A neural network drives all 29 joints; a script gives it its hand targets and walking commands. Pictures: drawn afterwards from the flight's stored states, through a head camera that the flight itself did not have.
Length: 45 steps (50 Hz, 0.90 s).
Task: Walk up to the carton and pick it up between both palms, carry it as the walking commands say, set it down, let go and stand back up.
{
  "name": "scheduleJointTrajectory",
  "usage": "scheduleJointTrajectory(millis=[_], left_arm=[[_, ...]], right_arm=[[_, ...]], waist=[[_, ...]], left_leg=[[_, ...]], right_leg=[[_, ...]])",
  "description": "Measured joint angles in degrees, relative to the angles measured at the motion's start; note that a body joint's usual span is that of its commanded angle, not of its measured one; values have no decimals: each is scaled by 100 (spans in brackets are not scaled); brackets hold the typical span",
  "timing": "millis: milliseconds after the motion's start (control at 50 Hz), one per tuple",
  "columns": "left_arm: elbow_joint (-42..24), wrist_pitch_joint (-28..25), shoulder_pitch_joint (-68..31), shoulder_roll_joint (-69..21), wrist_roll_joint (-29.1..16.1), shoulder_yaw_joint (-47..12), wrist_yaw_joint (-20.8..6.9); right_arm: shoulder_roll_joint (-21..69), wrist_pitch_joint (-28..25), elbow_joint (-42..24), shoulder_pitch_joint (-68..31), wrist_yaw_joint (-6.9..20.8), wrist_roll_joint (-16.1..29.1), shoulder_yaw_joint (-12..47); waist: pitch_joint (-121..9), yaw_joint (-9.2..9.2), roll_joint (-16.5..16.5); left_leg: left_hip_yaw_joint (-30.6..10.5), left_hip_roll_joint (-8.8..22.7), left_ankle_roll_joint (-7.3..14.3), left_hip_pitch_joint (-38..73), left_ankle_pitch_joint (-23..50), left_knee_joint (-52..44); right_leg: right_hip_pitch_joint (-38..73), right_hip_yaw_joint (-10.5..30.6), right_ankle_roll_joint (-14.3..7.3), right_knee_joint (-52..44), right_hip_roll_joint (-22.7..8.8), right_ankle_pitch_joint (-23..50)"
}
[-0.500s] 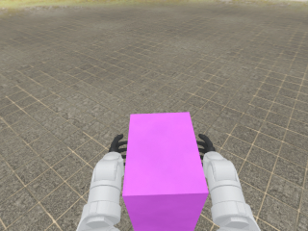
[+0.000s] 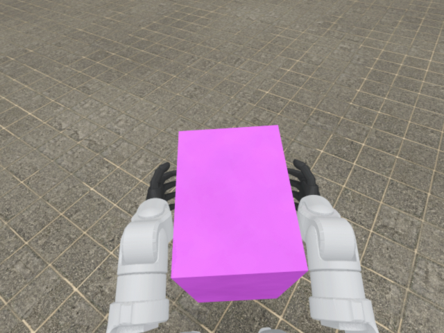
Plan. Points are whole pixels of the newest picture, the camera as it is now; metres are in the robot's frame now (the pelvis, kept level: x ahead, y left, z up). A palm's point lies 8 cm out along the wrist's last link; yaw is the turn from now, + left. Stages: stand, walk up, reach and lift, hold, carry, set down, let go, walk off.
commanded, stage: carry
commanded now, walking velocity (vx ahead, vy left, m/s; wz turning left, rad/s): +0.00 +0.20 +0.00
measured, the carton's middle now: (233, 224) +0.31 +0.01 +0.01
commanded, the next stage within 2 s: none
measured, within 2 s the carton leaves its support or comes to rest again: neither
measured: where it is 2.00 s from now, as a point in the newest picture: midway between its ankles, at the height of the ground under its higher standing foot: outside the picture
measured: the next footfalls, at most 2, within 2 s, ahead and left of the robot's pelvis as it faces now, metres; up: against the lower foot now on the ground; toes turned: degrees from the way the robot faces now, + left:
left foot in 0.28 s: -0.02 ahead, +0.15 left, +0.00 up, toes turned +4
right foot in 0.56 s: -0.02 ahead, -0.05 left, +0.00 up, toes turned -12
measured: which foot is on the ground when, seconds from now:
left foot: down 0.00-0.02, up 0.04-0.26, down 0.28-0.58, up 0.60-0.80, down 0.82-1.00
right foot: down 0.00-0.32, up 0.34-0.54, down 0.56-0.84, up 0.86-1.00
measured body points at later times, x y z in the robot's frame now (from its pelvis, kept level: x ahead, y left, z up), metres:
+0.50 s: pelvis -0.05 +0.06 +0.01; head -0.08 +0.06 +0.46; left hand +0.22 +0.19 +0.10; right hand +0.22 -0.07 +0.10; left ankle -0.06 +0.15 -0.71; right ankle -0.04 -0.05 -0.68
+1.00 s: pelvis -0.11 +0.17 +0.01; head -0.11 +0.18 +0.46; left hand +0.18 +0.28 +0.08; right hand +0.15 +0.02 +0.08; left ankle -0.06 +0.27 -0.71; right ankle -0.12 +0.06 -0.67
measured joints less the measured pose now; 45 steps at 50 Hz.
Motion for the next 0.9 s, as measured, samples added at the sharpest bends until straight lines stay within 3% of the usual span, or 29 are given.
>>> scheduleJointTrajectory(millis=[60, 140, 260, 300, 340, 400, 460, 500, 560, 620, 680, 740, 800, 840, 900], left_arm=[[-490, 363, 150, 35, -106, -265, 99], [-973, 845, 399, 87, -193, -574, 187], [-1645, 1246, 742, 144, -353, -705, 258], [-1720, 1315, 783, 153, -386, -716, 317], [-1774, 1417, 862, 164, -432, -692, 345], [-1835, 1609, 1022, 179, -516, -630, 397], [-1776, 1753, 1051, 183, -582, -593, 423], [-1737, 1783, 1012, 181, -626, -579, 439], [-1709, 1769, 897, 166, -662, -579, 449], [-1467, 1627, 811, 154, -638, -708, 450], [-1450, 1608, 904, 163, -613, -794, 449], [-1628, 1575, 1001, 172, -598, -823, 449], [-1825, 1528, 1039, 175, -577, -836, 450], [-1902, 1505, 1048, 182, -575, -804, 448], [-1942, 1561, 1160, 188, -574, -699, 448]], right_arm=[[-79, 356, -614, 274, -67, 141, 149], [-162, 807, -1225, 660, -240, 441, 264], [-202, 1224, -1841, 937, -395, 633, 485], [-202, 1278, -1877, 963, -445, 633, 550], [-203, 1355, -1850, 997, -447, 631, 607], [-214, 1484, -1747, 1083, -449, 627, 734], [-219, 1601, -1702, 1162, -453, 596, 787], [-219, 1654, -1721, 1161, -459, 581, 773], [-220, 1681, -1818, 1121, -479, 583, 706], [-222, 1632, -1821, 1152, -480, 628, 517], [-229, 1642, -1837, 1232, -484, 664, 497], [-231, 1602, -1932, 1251, -495, 698, 542], [-228, 1543, -2044, 1214, -498, 730, 565], [-221, 1509, -2048, 1173, -496, 730, 597], [-223, 1447, -1851, 1199, -471, 691, 747]], waist=[[-9, -56, 86], [-36, -215, -67], [-267, -256, -233], [-349, -257, -292], [-383, -208, -340], [-518, -29, -233], [-650, 73, -70], [-686, 97, 29], [-680, 89, 102], [-581, 24, 241], [-484, -117, 145], [-405, -188, 8], [-385, -205, -105], [-405, -235, -160], [-408, -154, -190]], left_leg=[[125, 148, 26, -291, -383, 375], [230, 43, -56, -477, -860, 951], [479, -21, -86, 471, -885, -588], [643, -45, -40, 786, -338, -1245], [785, -72, 77, 826, 131, -1276], [902, 23, 234, 804, -70, -955], [967, 152, 291, 750, -223, -747], [1019, 213, 312, 658, -270, -615], [1126, 236, 341, 415, -405, -260], [855, 272, 65, -68, -868, 625], [599, 268, -40, -414, -946, 1271], [489, 359, -71, -375, -792, 934], [516, 403, -59, -4, -627, 11], [620, 382, -34, 196, 60, -558], [731, 363, 58, 84, 64, -286]], right_leg=[[-162, -49, 0, -72, 39, 140], [-149, 62, 84, -690, -164, 551], [-201, 340, 301, -1329, -425, 1053], [-253, 383, 403, -1312, -524, 1082], [-265, 330, 441, -1155, -649, 850], [-471, -282, 317, 86, -752, -361], [-425, -796, 269, 1054, -805, -906], [-166, -1028, 243, 871, -811, -975], [467, -1254, 185, -399, -825, -348], [321, -1259, 90, -362, -813, -285], [314, -1185, 172, -554, -980, -44], [247, -1048, 311, -704, -1150, 161], [80, -899, 480, -631, -1307, 241], [-73, -814, 566, -391, -1417, 168], [-378, -769, 487, 656, -1306, -1003]])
